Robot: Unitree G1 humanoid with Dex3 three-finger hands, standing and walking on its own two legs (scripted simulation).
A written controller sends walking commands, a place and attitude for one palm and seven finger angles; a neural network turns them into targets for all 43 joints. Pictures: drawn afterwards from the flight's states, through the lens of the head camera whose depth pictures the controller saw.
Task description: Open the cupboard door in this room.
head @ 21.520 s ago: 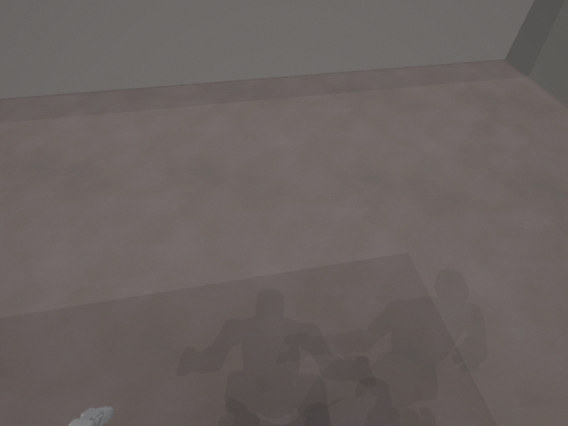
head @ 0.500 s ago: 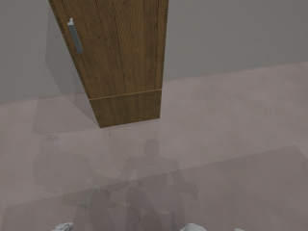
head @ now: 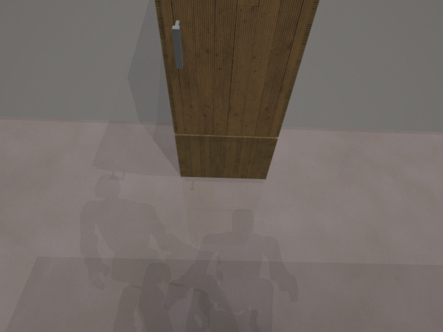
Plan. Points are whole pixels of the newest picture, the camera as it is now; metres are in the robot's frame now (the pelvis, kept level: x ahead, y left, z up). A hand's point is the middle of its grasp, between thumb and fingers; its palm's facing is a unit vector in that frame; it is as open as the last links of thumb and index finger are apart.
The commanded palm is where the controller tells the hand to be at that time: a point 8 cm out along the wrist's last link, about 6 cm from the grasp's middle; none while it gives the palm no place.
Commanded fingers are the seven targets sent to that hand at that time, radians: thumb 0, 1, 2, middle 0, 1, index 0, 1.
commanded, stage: take the last steps up to it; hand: left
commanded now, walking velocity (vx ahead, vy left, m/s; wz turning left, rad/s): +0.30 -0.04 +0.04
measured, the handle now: (178, 44) +0.88 +0.21 +0.03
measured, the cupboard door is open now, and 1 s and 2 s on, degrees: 0 0 0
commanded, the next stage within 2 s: come to a stop and stand still in 1.00 s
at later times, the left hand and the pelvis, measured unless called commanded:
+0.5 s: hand (162, 295) +0.20 +0.14 -0.16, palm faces -0.04 -0.98 -0.19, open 7.4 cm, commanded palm none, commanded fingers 0.00 0.90 0.90 -0.20 -0.30 -0.20 -0.30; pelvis +0.10 -0.04 -0.01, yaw +0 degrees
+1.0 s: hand (158, 301) +0.19 +0.15 -0.18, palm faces +0.13 -0.98 -0.13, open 7.4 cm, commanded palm none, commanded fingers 0.00 0.90 0.90 -0.20 -0.30 -0.20 -0.30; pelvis +0.26 -0.01 +0.00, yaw +2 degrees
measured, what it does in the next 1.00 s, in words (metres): walks ahead: right foot, then left foot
